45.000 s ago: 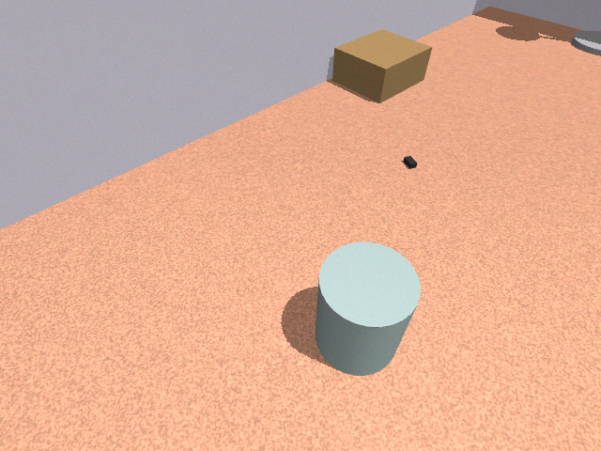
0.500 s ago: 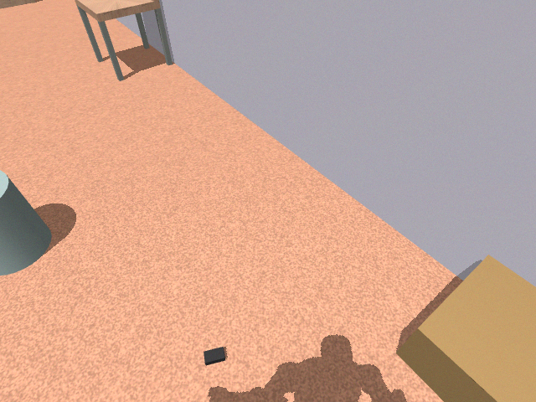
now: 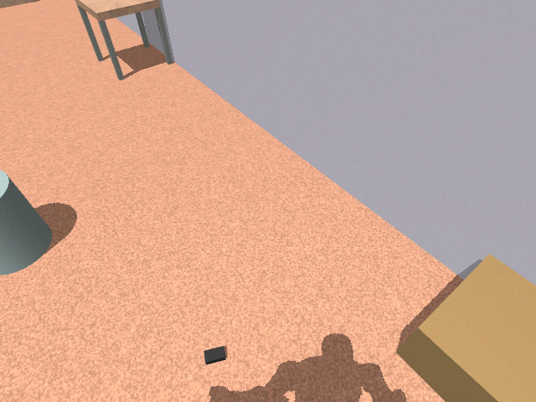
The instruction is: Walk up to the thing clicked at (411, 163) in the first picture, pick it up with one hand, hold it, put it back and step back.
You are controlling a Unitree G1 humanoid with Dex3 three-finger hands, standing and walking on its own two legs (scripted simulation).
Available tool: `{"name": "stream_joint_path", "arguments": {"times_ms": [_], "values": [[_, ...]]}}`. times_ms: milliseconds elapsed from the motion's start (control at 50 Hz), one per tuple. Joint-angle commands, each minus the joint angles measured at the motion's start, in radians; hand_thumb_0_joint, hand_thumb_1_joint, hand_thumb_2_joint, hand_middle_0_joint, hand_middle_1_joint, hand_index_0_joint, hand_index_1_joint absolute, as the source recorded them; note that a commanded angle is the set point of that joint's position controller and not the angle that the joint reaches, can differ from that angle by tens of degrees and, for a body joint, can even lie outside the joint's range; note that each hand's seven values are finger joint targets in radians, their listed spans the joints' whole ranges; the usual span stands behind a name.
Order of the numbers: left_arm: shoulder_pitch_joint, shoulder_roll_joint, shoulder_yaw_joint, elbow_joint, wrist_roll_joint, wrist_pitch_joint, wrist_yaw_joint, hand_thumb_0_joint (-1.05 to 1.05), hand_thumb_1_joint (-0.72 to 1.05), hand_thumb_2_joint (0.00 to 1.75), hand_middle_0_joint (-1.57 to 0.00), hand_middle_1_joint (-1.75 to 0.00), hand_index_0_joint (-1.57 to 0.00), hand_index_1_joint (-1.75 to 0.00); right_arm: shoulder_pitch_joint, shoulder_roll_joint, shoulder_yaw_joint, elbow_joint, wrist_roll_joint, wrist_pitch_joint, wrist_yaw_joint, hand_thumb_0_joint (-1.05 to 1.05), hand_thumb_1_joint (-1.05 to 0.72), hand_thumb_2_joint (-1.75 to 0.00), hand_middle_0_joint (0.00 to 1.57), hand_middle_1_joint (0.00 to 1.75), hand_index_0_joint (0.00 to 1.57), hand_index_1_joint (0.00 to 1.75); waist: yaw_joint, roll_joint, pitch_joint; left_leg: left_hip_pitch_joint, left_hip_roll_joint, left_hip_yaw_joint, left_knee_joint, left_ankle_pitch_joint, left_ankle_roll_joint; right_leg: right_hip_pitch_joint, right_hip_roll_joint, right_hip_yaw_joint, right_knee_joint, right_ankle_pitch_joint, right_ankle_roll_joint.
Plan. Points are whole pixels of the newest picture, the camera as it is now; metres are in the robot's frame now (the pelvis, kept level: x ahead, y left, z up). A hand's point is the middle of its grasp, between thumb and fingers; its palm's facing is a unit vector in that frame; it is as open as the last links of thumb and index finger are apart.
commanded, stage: stand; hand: left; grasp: from above
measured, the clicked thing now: (214, 355) +0.43 +0.21 -0.77
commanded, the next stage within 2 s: rise first in 0.28 s
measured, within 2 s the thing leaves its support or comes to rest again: neither
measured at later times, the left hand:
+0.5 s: hand out of the picture +0.11 +0.24 -0.16, palm faces +0.04 -0.94 -0.32, open 7.6 cm
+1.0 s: hand out of the picture +0.12 +0.26 -0.22, palm faces -0.11 -0.89 -0.44, open 12.7 cm
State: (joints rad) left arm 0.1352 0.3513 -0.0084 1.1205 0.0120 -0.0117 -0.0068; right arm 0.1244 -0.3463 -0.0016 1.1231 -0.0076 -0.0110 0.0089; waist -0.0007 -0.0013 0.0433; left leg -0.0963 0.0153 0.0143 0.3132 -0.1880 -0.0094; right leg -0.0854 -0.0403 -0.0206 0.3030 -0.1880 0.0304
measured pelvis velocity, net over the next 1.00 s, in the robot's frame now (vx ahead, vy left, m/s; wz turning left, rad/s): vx -0.02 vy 0.00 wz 0.00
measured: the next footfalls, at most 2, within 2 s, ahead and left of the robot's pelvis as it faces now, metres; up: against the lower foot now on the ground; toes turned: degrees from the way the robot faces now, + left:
none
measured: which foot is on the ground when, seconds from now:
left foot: down 0.00-1.00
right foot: down 0.00-1.00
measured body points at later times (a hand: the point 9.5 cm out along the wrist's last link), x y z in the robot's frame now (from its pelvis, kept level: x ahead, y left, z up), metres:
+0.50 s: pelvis -0.01 +0.00 -0.01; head +0.03 +0.00 +0.44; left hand +0.10 +0.29 -0.14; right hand +0.09 -0.29 -0.13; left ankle -0.01 +0.12 -0.75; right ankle -0.01 -0.14 -0.75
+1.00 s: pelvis -0.02 +0.00 -0.08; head +0.07 +0.02 +0.36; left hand +0.13 +0.30 -0.19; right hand +0.13 -0.25 -0.18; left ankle -0.01 +0.12 -0.75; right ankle -0.01 -0.14 -0.75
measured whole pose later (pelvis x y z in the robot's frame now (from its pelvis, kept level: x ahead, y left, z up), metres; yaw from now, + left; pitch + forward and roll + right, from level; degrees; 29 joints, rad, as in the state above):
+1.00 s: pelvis -0.02 +0.00 -0.08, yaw +0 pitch +15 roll -1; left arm 0.15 0.31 0.15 0.65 0.23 0.15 0.02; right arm 0.22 -0.23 -0.05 0.62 0.01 -0.10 -0.01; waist -0.02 -0.01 -0.09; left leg -0.81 0.03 -0.01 1.04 -0.49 -0.01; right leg -0.79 -0.03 -0.02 1.00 -0.48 0.03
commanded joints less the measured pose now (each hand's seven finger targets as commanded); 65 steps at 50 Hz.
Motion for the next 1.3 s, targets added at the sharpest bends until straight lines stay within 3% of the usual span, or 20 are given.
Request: {"name": "stream_joint_path", "arguments": {"times_ms": [0,200,340,360,380,400,420,440,480,520,560,640,700,800,900,920,980,1060,1160,1280], "values": [[-0.03,0.211,0.046,-0.058,0.001,-0.015,0.017,0.0,0.9,0.9,-0.2,-0.3,-0.2,-0.3,-0.026,-0.218,-0.039,-0.051,-0.003,-0.02,-0.016,0.0,-0.9,-0.9,0.2,0.3,0.2,0.3,-0.001,0.007,-0.05,-0.017,0.118,-0.084,-0.05,0.145,0.028,0.007,-0.105,0.075,-0.037,0.136,-0.044],[-0.033,0.212,0.047,-0.058,-0.002,-0.017,0.017,0.0,0.9,0.9,-0.2,-0.3,-0.2,-0.3,-0.037,-0.22,-0.039,-0.056,0.0,-0.024,-0.018,0.0,-0.9,-0.9,0.2,0.3,0.2,0.3,0.004,0.001,-0.08,0.032,0.124,-0.082,-0.029,0.255,0.028,0.012,-0.107,0.07,-0.02,0.218,-0.046],[-0.033,0.217,0.046,-0.059,0.0,-0.019,0.019,0.0,0.9,0.9,-0.2,-0.3,-0.2,-0.3,-0.032,-0.215,-0.039,-0.054,-0.001,-0.018,-0.017,0.0,-0.9,-0.9,0.2,0.3,0.2,0.3,-0.002,-0.006,-0.06,0.013,0.12,-0.079,-0.034,0.197,0.028,0.005,-0.105,0.071,-0.039,0.188,-0.042],[-0.036,0.216,0.046,-0.059,-0.002,-0.02,0.019,0.0,0.83,0.9,-0.23,-0.37,-0.21,-0.38,-0.033,-0.215,-0.039,-0.054,0.0,-0.017,-0.017,0.0,-0.89,-0.9,0.2,0.3,0.2,0.3,-0.002,-0.006,-0.056,0.012,0.119,-0.079,-0.033,0.195,0.028,0.006,-0.107,0.074,-0.04,0.187,-0.042],[-0.387,0.054,0.054,-0.409,-0.052,-0.113,0.035,0.0,0.75,0.94,-0.31,-0.42,-0.26,-0.46,-0.026,-0.05,0.004,-0.338,0.068,-0.065,-0.037,0.0,-0.97,-0.93,0.2,0.3,0.2,0.3,-0.116,0.003,0.007,-0.105,-0.018,0.036,0.032,0.04,0.019,-0.222,0.034,-0.007,0.034,0.1,-0.031],[-0.492,0.092,0.067,-0.326,-0.05,-0.099,0.04,0.0,0.67,0.9,-0.3,-0.48,-0.26,-0.52,0.029,-0.079,0.0,-0.278,0.068,-0.06,-0.047,0.0,-0.98,-0.92,0.2,0.3,0.2,0.3,-0.088,-0.008,-0.03,-0.107,-0.022,0.033,0.048,0.014,0.022,-0.18,0.03,-0.012,0.041,0.067,-0.031],[-0.335,0.162,0.117,-0.153,-0.03,-0.056,0.044,0.0,0.59,0.92,-0.29,-0.52,-0.24,-0.56,0.054,-0.107,-0.014,-0.271,0.065,-0.048,-0.052,0.0,-0.98,-0.92,0.2,0.3,0.2,0.3,-0.074,-0.042,-0.008,-0.145,-0.027,0.032,0.067,-0.016,0.025,-0.194,0.036,-0.024,0.048,0.019,-0.038],[-0.26,0.183,0.142,-0.096,-0.02,-0.04,0.033,0.0,0.51,0.89,-0.28,-0.58,-0.25,-0.61,0.065,-0.113,-0.027,-0.296,0.064,-0.04,-0.051,0.0,-0.95,-0.91,0.2,0.3,0.2,0.3,-0.039,-0.058,-0.009,-0.181,-0.02,0.034,0.101,0.001,0.023,-0.206,0.042,-0.03,0.078,0.011,-0.039],[-0.327,0.276,0.191,-0.157,0.02,-0.047,0.017,0.0,0.35,0.83,-0.3,-0.7,-0.29,-0.7,0.099,-0.114,-0.058,-0.329,0.052,-0.047,-0.062,0.0,-0.96,-0.91,0.2,0.3,0.2,0.3,-0.024,0.001,-0.154,-0.179,-0.023,0.029,0.161,0.058,0.018,-0.21,0.037,-0.017,0.148,0.071,-0.043],[-0.15,0.231,0.205,-0.05,0.079,-0.021,-0.012,0.0,0.19,0.79,-0.29,-0.78,-0.3,-0.76,0.128,-0.105,-0.079,-0.36,0.03,-0.05,-0.05,0.0,-0.96,-0.91,0.2,0.3,0.2,0.3,-0.011,0.003,-0.217,-0.241,-0.03,0.021,0.238,0.106,0.014,-0.227,0.035,-0.016,0.228,0.121,-0.046],[-0.078,0.236,0.237,-0.126,0.116,-0.001,-0.025,0.0,0.03,0.81,-0.28,-0.83,-0.29,-0.82,0.132,-0.095,-0.093,-0.413,0.029,-0.05,-0.041,0.0,-0.96,-0.91,0.2,0.3,0.2,0.3,0.038,0.067,-0.33,-0.228,-0.038,0.019,0.275,0.177,0.002,-0.193,0.038,-0.016,0.273,0.161,-0.053],[-0.126,0.162,0.184,-0.226,0.149,0.083,-0.004,0.0,-0.29,0.78,-0.32,-0.82,-0.32,-0.82,0.084,-0.076,-0.085,-0.503,0.037,-0.05,-0.033,0.0,-0.93,-0.9,0.2,0.3,0.2,0.3,0.019,0.066,-0.259,-0.316,-0.03,0.011,0.298,0.104,-0.004,-0.289,0.046,-0.024,0.293,0.072,-0.053],[-0.105,0.15,0.183,-0.285,0.156,0.13,0.013,0.0,-0.4,0.81,-0.34,-0.8,-0.32,-0.82,0.074,-0.072,-0.087,-0.555,0.04,-0.061,-0.023,0.0,-0.93,-0.91,0.2,0.3,0.2,0.3,0.002,0.025,-0.227,-0.403,-0.018,0.001,0.352,0.006,0.002,-0.379,0.053,-0.032,0.343,-0.031,-0.051],[-0.123,0.16,0.213,-0.417,0.188,0.124,0.035,0.0,-0.37,0.76,-0.37,-0.78,-0.35,-0.8,0.095,-0.055,-0.096,-0.595,0.028,-0.103,-0.021,0.0,-0.94,-0.91,0.2,0.3,0.2,0.3,-0.008,0.005,-0.281,-0.519,-0.015,-0.004,0.494,-0.059,0.009,-0.515,0.05,-0.029,0.48,-0.092,-0.044],[-0.033,0.169,0.226,-0.624,0.221,0.122,0.046,0.0,-0.38,0.75,-0.41,-0.77,-0.39,-0.79,0.108,-0.046,-0.104,-0.623,0.023,-0.133,-0.036,0.0,-0.97,-0.92,0.2,0.3,0.2,0.3,-0.007,0.068,-0.407,-0.515,-0.004,-0.005,0.583,0.021,0.007,-0.576,0.045,-0.014,0.587,-0.022,-0.048],[-0.003,0.178,0.238,-0.616,0.23,0.132,0.049,0.0,-0.36,0.73,-0.43,-0.75,-0.4,-0.77,0.108,-0.05,-0.104,-0.622,0.022,-0.136,-0.04,0.0,-0.97,-0.92,0.2,0.3,0.2,0.3,-0.01,0.086,-0.394,-0.519,-0.002,-0.009,0.588,0.032,0.003,-0.585,0.046,-0.017,0.6,-0.021,-0.047],[0.047,0.148,0.214,-0.677,0.243,0.161,0.046,0.0,-0.36,0.72,-0.46,-0.72,-0.43,-0.75,0.102,-0.045,-0.102,-0.638,0.019,-0.143,-0.042,0.0,-0.99,-0.92,0.2,0.3,0.2,0.3,-0.02,0.078,-0.398,-0.542,0.006,-0.027,0.611,0.043,0.003,-0.622,0.046,-0.021,0.625,-0.025,-0.049],[0.088,0.135,0.21,-0.721,0.263,0.192,0.044,0.0,-0.29,0.67,-0.49,-0.7,-0.47,-0.72,0.083,-0.038,-0.097,-0.657,0.014,-0.159,-0.044,0.0,-0.99,-0.92,0.2,0.3,0.2,0.3,-0.024,0.081,-0.366,-0.61,0.007,-0.038,0.643,-0.031,0.005,-0.678,0.046,-0.023,0.655,-0.078,-0.047],[0.135,0.122,0.211,-0.758,0.283,0.209,0.052,0.0,-0.24,0.63,-0.48,-0.71,-0.48,-0.71,0.076,-0.028,-0.09,-0.683,0.01,-0.178,-0.041,0.0,-0.98,-0.92,0.2,0.3,0.2,0.3,-0.027,0.062,-0.409,-0.677,0.002,-0.031,0.726,-0.012,0.009,-0.719,0.046,-0.022,0.721,-0.067,-0.049],[0.036,0.164,0.215,-0.734,0.359,0.154,0.065,0.0,-0.26,0.64,-0.51,-0.67,-0.49,-0.69,0.056,-0.039,-0.094,-0.681,0.006,-0.206,-0.032,0.0,-0.99,-0.92,0.2,0.3,0.2,0.3,-0.034,0.079,-0.422,-0.819,0.003,-0.045,0.857,-0.069,0.01,-0.91,0.044,-0.021,0.876,-0.124,-0.053]]}}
